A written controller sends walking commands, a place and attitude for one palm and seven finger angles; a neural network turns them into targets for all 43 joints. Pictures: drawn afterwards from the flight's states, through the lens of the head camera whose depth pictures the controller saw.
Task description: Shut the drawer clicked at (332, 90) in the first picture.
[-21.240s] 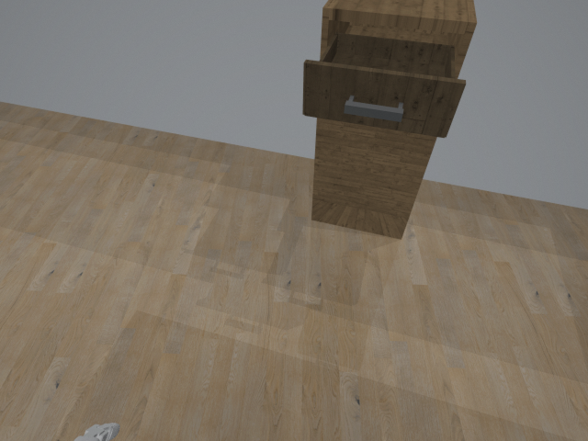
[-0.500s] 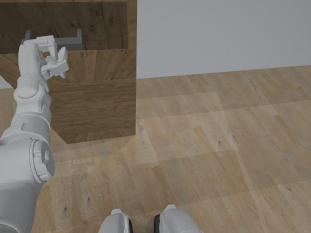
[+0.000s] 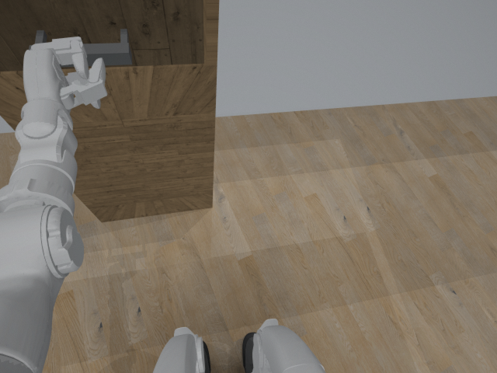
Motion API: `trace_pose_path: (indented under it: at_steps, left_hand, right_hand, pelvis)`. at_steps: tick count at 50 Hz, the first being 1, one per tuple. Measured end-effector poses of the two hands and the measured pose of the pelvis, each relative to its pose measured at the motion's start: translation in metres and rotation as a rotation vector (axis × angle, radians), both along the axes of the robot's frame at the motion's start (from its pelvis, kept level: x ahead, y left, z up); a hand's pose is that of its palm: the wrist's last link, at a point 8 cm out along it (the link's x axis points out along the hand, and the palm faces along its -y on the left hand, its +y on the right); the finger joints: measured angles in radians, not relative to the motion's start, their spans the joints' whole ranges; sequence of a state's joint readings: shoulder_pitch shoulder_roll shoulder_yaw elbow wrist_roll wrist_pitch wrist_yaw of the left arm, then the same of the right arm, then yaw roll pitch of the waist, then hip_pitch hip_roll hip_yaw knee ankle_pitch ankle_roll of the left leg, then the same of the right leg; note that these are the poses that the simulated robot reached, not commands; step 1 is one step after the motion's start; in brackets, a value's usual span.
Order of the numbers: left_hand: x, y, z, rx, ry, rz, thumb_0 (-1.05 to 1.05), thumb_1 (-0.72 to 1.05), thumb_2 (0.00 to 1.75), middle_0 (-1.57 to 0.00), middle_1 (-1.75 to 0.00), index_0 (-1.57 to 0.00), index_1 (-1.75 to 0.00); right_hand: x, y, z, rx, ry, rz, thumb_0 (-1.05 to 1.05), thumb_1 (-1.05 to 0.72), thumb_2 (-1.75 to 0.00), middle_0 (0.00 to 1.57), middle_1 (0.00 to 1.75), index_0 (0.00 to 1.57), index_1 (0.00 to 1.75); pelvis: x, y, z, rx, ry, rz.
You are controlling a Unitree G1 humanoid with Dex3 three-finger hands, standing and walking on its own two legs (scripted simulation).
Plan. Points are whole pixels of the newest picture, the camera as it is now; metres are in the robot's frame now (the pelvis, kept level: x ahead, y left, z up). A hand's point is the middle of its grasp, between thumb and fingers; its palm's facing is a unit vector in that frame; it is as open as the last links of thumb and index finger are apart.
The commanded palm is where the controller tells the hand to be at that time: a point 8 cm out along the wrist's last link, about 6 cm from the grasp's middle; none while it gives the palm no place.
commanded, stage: pull the fist back off the drawer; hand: left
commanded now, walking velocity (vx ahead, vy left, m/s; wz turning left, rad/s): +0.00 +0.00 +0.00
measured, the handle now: (83, 45) +0.61 +0.19 +0.10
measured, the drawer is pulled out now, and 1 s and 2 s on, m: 0.00 0.00 0.00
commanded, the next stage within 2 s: draw the hand back to the body in 0.42 s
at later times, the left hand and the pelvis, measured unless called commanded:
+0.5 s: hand (105, 85) +0.54 +0.16 +0.09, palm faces +0.09 -1.00 -0.02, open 2.8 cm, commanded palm +0.51 +0.20 +0.10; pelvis +0.03 -0.01 +0.01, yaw -2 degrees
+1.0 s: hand (42, 143) +0.40 +0.20 +0.14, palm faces +0.10 -0.99 -0.02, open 3.3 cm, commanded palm +0.37 +0.24 +0.16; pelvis +0.06 -0.01 +0.04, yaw +0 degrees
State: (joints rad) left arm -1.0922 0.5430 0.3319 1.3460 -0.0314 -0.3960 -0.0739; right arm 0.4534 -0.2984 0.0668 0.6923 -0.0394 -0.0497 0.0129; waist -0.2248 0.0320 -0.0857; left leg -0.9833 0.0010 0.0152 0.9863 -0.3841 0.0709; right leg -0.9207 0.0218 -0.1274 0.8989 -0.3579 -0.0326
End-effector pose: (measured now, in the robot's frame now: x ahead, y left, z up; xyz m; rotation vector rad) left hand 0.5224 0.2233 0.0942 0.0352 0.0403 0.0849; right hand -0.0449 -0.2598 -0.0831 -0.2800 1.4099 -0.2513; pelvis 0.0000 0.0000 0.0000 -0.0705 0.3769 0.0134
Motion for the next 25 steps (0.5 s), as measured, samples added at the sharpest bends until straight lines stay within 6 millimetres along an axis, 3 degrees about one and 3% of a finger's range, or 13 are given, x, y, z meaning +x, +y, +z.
trace_pose_path:
  at_steps: [9,25]
  left_hand:
    - [-0.003,-0.005,-0.003,-0.003,-0.009,-0.002,-0.05,0.59,0.91,-1.40,-1.60,-1.40,-1.60]
    - [-0.008,-0.015,-0.005,-0.019,-0.019,0.004,-0.06,0.73,0.88,-1.40,-1.60,-1.40,-1.60]
  right_hand:
    - [0.016,-0.001,-0.003,0.020,-0.012,0.003,0.01,-0.90,-0.90,0.21,0.30,0.20,0.30]
    - [0.076,-0.005,-0.004,0.055,-0.107,-0.024,0.01,-0.91,-0.90,0.21,0.30,0.20,0.30]
  pelvis:
    - [0.006,-0.001,0.001,0.004,-0.007,-0.007]
    - [0.033,-0.008,0.012,0.023,-0.038,-0.040]
